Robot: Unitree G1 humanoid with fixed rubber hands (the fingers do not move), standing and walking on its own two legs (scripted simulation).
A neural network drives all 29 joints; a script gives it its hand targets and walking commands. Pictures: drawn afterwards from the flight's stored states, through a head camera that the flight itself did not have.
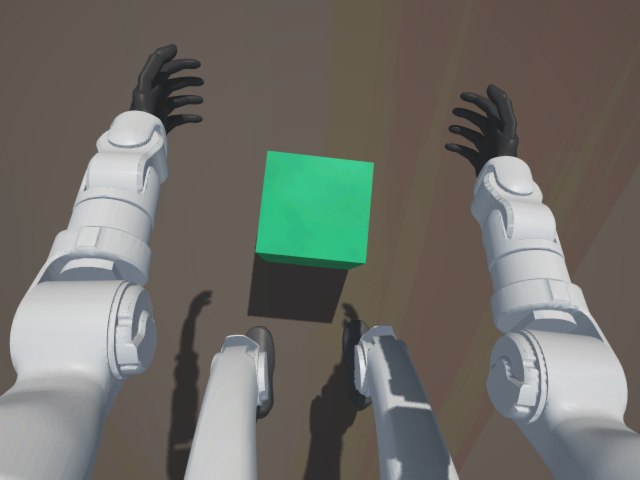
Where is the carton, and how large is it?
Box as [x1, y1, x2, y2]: [256, 151, 373, 269]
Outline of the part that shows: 267,151 256,252 266,261 345,269 349,269 365,263 373,163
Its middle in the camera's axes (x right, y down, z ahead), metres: -0.02 -0.05 +0.87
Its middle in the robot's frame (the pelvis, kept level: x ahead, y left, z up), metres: +0.48 -0.03 -0.51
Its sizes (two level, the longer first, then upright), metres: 0.210 0.200 0.250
